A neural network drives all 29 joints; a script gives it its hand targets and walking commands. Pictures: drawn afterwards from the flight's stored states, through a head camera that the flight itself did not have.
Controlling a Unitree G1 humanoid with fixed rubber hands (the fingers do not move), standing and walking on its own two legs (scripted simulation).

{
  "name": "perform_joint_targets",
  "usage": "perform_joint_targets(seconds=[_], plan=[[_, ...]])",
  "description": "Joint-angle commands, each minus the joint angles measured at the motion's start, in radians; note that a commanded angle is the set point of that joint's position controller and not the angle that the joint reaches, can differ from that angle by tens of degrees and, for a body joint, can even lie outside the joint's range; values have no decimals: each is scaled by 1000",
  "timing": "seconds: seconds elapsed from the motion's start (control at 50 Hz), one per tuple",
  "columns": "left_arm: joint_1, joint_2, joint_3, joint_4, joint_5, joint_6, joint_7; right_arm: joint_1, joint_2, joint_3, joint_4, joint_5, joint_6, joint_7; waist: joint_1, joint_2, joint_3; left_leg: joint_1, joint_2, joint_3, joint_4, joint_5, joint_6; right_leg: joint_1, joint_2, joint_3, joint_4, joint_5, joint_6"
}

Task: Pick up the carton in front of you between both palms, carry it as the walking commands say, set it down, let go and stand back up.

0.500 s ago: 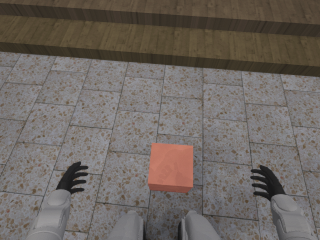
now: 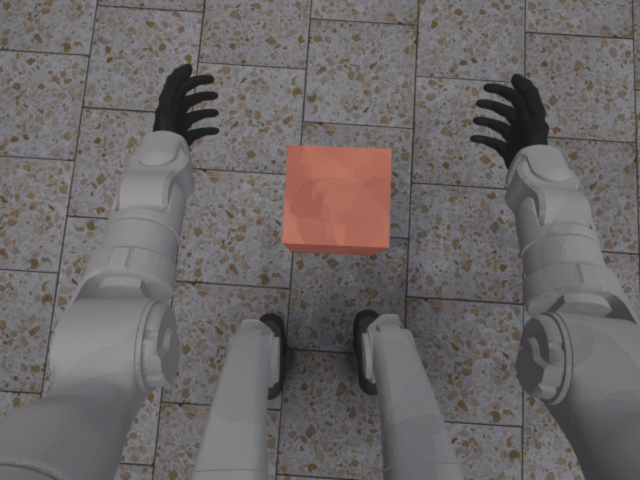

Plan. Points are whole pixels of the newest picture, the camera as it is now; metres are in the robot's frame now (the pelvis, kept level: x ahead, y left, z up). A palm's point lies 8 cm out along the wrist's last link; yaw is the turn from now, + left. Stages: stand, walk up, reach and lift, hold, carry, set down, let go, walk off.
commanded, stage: reach and lift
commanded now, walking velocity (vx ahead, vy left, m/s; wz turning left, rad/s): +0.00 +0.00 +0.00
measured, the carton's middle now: (335, 207) +0.48 -0.04 -0.52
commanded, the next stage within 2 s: none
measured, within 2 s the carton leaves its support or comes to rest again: leaves its support in 1.76 s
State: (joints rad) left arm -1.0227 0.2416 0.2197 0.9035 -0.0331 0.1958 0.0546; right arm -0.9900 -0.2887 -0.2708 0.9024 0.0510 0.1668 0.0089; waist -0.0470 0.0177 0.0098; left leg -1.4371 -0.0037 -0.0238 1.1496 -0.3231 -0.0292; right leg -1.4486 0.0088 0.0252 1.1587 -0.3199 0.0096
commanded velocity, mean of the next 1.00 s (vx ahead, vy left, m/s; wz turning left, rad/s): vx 0.00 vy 0.00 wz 0.00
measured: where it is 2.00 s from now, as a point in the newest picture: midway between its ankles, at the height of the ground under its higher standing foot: (319, 369)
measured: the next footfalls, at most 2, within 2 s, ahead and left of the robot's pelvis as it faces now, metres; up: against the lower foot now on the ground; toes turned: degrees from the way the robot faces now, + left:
none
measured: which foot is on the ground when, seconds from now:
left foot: down 0.00-1.00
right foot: down 0.00-1.00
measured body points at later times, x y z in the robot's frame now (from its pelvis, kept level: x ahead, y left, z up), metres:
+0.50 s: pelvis +0.02 +0.01 -0.13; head +0.35 +0.00 +0.18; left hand +0.52 +0.16 -0.30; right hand +0.49 -0.24 -0.29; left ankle +0.10 +0.13 -0.61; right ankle +0.10 -0.12 -0.61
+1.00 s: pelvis -0.03 +0.01 -0.27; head +0.34 -0.01 -0.02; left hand +0.52 +0.15 -0.46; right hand +0.49 -0.23 -0.46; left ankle +0.09 +0.13 -0.61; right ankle +0.10 -0.12 -0.61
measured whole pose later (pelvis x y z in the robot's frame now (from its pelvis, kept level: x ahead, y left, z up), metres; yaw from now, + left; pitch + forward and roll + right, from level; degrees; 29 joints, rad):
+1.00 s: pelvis -0.03 +0.01 -0.27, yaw +0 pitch +39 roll +1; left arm -1.37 0.33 0.04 1.11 -0.23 0.03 0.13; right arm -1.34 -0.38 -0.12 1.14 0.24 0.00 -0.09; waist -0.05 0.01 0.32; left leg -2.28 -0.06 -0.04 2.13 -0.52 -0.06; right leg -2.30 0.02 0.04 2.13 -0.51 0.03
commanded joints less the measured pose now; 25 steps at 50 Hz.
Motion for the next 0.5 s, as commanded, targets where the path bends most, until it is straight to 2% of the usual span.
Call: perform_joint_targets(seconds=[0.0,0.1,0.26,0.34,0.42,0.48], plan=[[-291,112,42,-59,23,-30,6,-281,-117,-42,-75,-24,-28,-10,-13,-23,-927,382,-65,63,-97,-44,-11,426,40,-66,-138,1,43],[-269,78,80,-54,76,-80,2,-248,-74,-87,-75,-70,-75,-12,-25,-15,-995,336,-75,57,-77,68,-8,411,47,-59,-110,151,45],[-160,14,95,-30,108,-154,7,-149,-14,-113,-37,-80,-152,-6,-20,-6,-933,56,-75,46,128,202,-9,160,45,-38,90,303,45],[-134,17,50,-45,71,-179,25,-118,-29,-81,-33,-39,-179,-15,-20,3,-980,-29,-75,37,273,275,-16,44,47,-42,236,367,49],[-152,46,-27,-123,-3,-184,47,-129,-97,-29,-87,33,-191,-32,-29,31,-1135,11,-75,34,417,353,-23,-20,46,-55,375,420,49],[-186,64,-76,-184,-53,-172,62,-157,-140,5,-126,81,-183,-41,-37,48,-1233,52,-74,38,509,367,-29,-61,45,-71,463,403,48]])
